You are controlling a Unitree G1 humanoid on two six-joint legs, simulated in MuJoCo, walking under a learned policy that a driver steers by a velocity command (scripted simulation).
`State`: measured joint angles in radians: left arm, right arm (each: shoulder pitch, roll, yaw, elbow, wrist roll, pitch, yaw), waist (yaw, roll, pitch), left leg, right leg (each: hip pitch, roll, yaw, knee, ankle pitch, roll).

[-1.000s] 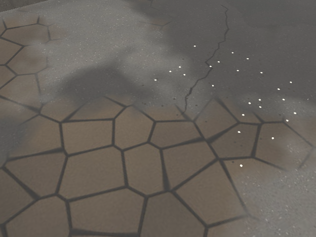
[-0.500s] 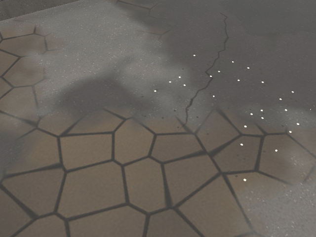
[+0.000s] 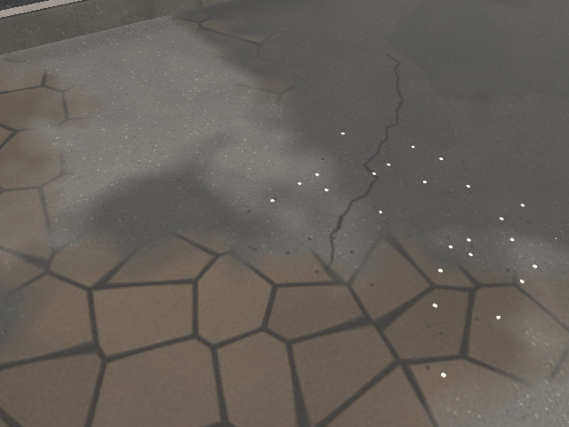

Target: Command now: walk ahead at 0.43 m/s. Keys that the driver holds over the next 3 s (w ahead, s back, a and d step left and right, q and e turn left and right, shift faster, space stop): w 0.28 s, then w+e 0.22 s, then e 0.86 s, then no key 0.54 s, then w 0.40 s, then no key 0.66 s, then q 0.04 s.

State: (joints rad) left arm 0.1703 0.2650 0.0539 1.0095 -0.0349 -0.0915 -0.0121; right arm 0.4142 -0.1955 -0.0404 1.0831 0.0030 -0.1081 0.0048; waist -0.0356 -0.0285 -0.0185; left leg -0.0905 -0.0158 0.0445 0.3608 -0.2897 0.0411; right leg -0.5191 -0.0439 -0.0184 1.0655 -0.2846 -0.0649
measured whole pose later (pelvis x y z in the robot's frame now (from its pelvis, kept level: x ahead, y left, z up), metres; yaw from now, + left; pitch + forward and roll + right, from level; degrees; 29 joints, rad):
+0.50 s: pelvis +0.27 -0.06 +0.00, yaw -4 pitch +0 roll -1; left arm 0.24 0.24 0.05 0.99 0.00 -0.09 -0.04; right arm 0.20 -0.26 -0.06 0.92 0.01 -0.13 -0.02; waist 0.03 0.03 0.03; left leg -0.55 0.10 -0.04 1.14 -0.29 0.03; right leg -0.25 0.09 -0.02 0.36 -0.13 -0.10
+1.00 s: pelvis +0.46 -0.03 -0.01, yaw -21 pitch +2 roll +0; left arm 0.21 0.32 0.09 0.81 -0.02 0.05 0.04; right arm 0.09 -0.23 -0.04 0.79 -0.03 -0.03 -0.04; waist 0.01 -0.03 0.06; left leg -0.37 0.03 0.09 0.42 -0.08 0.04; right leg -0.56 -0.02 0.03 1.11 -0.42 0.06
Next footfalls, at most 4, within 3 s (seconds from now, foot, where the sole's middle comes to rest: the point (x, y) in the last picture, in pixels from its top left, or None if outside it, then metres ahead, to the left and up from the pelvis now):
0.30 right None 0.35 -0.14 -0.78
0.78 left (264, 391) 0.62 0.03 -0.78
1.22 right None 0.46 -0.18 -0.78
1.68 left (277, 394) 0.61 0.00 -0.78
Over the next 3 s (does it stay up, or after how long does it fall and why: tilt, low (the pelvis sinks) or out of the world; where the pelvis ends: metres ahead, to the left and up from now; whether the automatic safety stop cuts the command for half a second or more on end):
stays up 0.72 -0.25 -0.01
